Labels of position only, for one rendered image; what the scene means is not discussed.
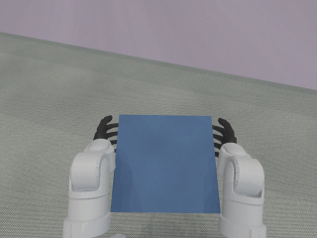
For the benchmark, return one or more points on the left robot hand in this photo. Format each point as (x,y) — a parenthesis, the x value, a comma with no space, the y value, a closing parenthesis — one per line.
(101,132)

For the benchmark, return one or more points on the carton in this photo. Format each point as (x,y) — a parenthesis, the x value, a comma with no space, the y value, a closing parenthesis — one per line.
(165,164)

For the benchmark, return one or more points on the left robot forearm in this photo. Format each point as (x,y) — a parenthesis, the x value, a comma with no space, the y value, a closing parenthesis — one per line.
(88,188)

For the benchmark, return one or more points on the right robot forearm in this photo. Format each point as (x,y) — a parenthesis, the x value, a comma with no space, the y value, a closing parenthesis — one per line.
(243,193)

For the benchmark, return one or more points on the right robot hand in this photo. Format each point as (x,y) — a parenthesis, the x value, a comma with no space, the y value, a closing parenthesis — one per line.
(227,132)

